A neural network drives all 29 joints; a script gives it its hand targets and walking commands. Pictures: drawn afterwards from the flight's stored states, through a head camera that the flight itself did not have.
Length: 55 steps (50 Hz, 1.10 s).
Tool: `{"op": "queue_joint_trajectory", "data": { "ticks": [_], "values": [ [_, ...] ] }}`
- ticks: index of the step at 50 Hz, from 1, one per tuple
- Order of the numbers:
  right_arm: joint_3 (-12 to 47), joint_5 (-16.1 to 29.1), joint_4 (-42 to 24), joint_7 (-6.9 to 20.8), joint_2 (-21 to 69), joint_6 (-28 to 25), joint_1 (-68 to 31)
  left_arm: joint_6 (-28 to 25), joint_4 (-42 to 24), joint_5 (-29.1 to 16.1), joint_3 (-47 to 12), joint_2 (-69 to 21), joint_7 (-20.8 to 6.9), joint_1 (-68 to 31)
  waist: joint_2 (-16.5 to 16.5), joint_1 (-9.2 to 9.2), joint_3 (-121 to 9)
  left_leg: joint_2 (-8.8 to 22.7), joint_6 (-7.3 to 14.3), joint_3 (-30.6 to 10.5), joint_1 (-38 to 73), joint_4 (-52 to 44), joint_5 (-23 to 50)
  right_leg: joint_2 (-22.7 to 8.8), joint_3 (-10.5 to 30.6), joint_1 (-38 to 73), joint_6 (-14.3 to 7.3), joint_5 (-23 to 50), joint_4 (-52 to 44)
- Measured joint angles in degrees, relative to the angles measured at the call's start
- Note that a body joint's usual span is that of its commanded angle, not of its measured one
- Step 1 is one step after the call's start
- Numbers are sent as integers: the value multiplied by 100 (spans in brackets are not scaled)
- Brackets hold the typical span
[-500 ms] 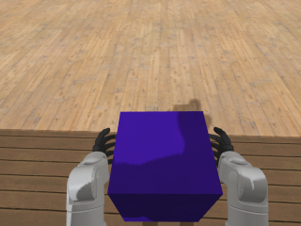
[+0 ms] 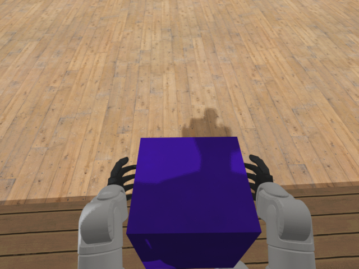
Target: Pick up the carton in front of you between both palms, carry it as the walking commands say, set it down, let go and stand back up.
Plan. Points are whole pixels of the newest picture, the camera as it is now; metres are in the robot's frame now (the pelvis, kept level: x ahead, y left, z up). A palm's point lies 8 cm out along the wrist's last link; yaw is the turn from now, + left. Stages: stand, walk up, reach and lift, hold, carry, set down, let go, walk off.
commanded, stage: carry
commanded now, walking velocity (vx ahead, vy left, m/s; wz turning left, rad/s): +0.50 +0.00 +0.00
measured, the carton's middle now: (189, 206) +0.26 -0.01 -0.01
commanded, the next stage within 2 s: none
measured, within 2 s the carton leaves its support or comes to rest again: neither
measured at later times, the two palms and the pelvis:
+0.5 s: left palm (126, 87) +0.59 +0.15 +0.07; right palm (225, 78) +0.62 -0.15 +0.07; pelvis +0.23 -0.03 -0.02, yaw +4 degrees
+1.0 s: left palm (119, 71) +0.65 +0.17 +0.09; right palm (216, 65) +0.66 -0.13 +0.09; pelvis +0.29 +0.00 -0.02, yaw +3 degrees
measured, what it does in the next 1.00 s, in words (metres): walks ahead: right foot, then left foot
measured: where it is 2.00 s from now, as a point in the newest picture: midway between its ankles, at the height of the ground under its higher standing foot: (180, 261)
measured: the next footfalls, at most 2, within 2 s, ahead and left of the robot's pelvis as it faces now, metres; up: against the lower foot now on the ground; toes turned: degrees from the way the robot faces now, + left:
right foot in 0.26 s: +0.36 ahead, -0.09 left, +0.00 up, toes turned -8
left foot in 0.50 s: +0.26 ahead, +0.09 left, +0.00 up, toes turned +10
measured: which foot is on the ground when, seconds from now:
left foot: down 0.00-0.28, up 0.30-0.48, down 0.50-1.00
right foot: up 0.00-0.24, down 0.26-1.00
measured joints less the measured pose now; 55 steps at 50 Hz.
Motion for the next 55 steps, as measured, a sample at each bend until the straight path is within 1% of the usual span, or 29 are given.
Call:
{"op": "queue_joint_trajectory", "data": {
  "ticks": [2, 5, 8, 10, 12, 13, 14, 15, 16, 17, 18, 19, 20, 23, 25, 26, 27, 28, 30, 34, 40, 47, 55],
  "values": [
    [-5, 26, -46, 4, -3, -46, 26, -54, -56, 14, -46, 3, 0, 47, 5, 13, -59, 8, -49, -60, 306, -222, -92, -12, -67, -250, 45, 228, -441],
    [-18, 58, -126, 10, 2, -75, -54, -72, -203, 11, -40, 4, 16, 19, -24, 84, -95, 25, -142, -126, 712, -324, -349, 24, -185, -481, 63, 515, -1039],
    [-57, 71, -190, 12, 22, -58, -282, -25, -364, -46, 71, -8, 61, -151, -63, 148, -67, 30, -253, -169, 1062, -207, -743, 138, -376, -476, 10, 915, -1734],
    [-119, 60, -183, 10, 41, -25, -529, 32, -400, -93, 171, 11, 88, -377, -69, 152, -25, 39, -334, -199, 1238, 36, -1093, 273, -535, -332, -61, 1247, -2167],
    [-190, 62, -97, -12, -17, 36, -848, 91, -268, -146, 229, 96, 114, -733, -62, 169, 28, 85, -419, -187, 1300, 615, -1555, 441, -729, 13, -141, 1662, -2670],
    [-218, 79, -9, -38, -88, 76, -1031, 125, -121, -165, 234, 153, 143, -965, -89, 186, 48, 105, -464, -161, 1252, 1097, -1786, 478, -798, 278, -223, 1799, -2923],
    [-247, 114, 153, -51, -228, 116, -1292, 119, 90, -166, 262, 184, 162, -1237, 1, 244, 95, 217, -497, -189, 1045, 1765, -1795, 533, -836, 356, -422, 1342, -2823],
    [-284, 169, 382, -58, -390, 149, -1607, 105, 341, -163, 291, 230, 184, -1543, 120, 300, 194, 251, -543, -430, 716, 2549, -1888, 586, -863, 318, -559, 955, -2597],
    [-321, 222, 637, -64, -530, 178, -1901, 109, 601, -183, 315, 293, 215, -1828, 194, 335, 298, 190, -560, -719, 361, 3246, -2032, 609, -877, 299, -635, 721, -2455],
    [-343, 262, 877, -80, -631, 216, -2150, 129, 842, -208, 331, 356, 257, -2063, 228, 358, 386, 110, -540, -939, 38, 3747, -2128, 611, -879, 318, -613, 655, -2430],
    [-365, 288, 1094, -99, -691, 261, -2361, 160, 1045, -238, 369, 418, 270, -2246, 234, 369, 455, 57, -504, -1075, -236, 4015, -2187, 612, -877, 356, -559, 669, -2469],
    [-381, 297, 1287, -141, -717, 300, -2542, 194, 1215, -276, 412, 469, 285, -2396, 219, 368, 509, 40, -468, -1151, -455, 4025, -2225, 615, -873, 402, -575, 649, -2535],
    [-414, 285, 1457, -156, -728, 331, -2705, 217, 1368, -303, 464, 509, 291, -2530, 192, 362, 557, 43, -443, -1192, -617, 3822, -2256, 613, -867, 449, -603, 626, -2609],
    [-519, 253, 1844, -168, -762, 339, -3119, 211, 1707, -342, 603, 584, 295, -2875, 96, 341, 694, 41, -427, -1242, -863, 2762, -2081, 573, -843, 561, -626, 577, -2763],
    [-579, 247, 2025, -172, -779, 282, -3325, 168, 1843, -344, 672, 616, 297, -3049, 51, 324, 771, 47, -417, -1204, -844, 1995, -1564, 547, -820, 618, -597, 502, -2749],
    [-602, 243, 2097, -174, -774, 245, -3394, 147, 1891, -344, 703, 631, 297, -3109, 27, 327, 795, 53, -435, -1167, -759, 1732, -1008, 540, -794, 643, -576, 439, -2699],
    [-621, 233, 2151, -176, -756, 203, -3430, 128, 1928, -347, 732, 644, 297, -3148, -10, 318, 803, 47, -474, -1130, -670, 1605, -648, 526, -763, 671, -552, 369, -2649],
    [-640, 220, 2180, -178, -737, 174, -3445, 116, 1962, -350, 758, 651, 297, -3181, -44, 302, 794, 34, -511, -1111, -611, 1575, -632, 511, -743, 701, -526, 305, -2621],
    [-686, 197, 2205, -180, -705, 154, -3468, 115, 2016, -350, 796, 657, 297, -3247, -72, 273, 736, 22, -536, -1085, -551, 1592, -850, 494, -720, 729, -479, 201, -2571],
    [-746, 186, 2144, -184, -658, 143, -3443, 141, 2009, -325, 844, 636, 295, -3311, -70, 222, 585, 12, -490, -1035, -532, 1691, -1089, 461, -691, 699, -419, 26, -2398],
    [-762, 185, 2035, -187, -586, 160, -3228, 180, 1933, -269, 862, 545, 287, -3159, -44, 176, 424, -6, -417, -946, -469, 1779, -1130, 400, -666, 717, -359, -58, -2228],
    [-691, 210, 2022, -191, -607, 182, -3142, 203, 1900, -280, 790, 562, 280, -3053, -27, 186, 354, -26, -382, -875, -346, 1682, -1159, 371, -638, 835, -280, -99, -2316],
    [-647, 189, 2194, -190, -613, 205, -3096, 210, 2088, -313, 746, 609, 272, -2996, -24, 234, 243, -38, -338, -837, -239, 1618, -1260, 345, -635, 931, -202, -159, -2346]
  ]
}}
